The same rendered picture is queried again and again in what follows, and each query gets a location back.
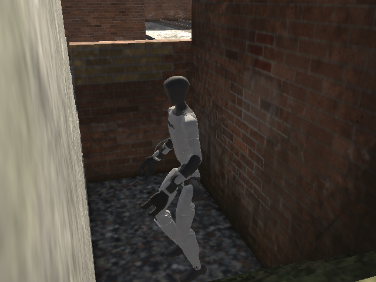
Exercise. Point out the robot thigh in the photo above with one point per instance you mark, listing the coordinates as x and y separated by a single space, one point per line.
185 208
164 217

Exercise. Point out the robot left thigh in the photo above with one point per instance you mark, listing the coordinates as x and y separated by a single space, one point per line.
185 208

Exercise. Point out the left robot hand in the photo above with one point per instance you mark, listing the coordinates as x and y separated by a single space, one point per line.
159 200

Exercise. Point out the robot right thigh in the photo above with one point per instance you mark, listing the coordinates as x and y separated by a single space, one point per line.
164 217

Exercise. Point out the robot left upper arm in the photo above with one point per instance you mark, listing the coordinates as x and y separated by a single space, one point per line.
190 128

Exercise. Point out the right robot forearm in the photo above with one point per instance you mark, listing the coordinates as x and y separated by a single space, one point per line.
163 150

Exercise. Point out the right robot hand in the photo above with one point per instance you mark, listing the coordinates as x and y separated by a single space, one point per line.
151 163

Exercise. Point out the left robot forearm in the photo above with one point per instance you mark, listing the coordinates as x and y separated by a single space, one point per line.
187 170

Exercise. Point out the robot right upper arm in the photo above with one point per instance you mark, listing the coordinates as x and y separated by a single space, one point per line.
169 109

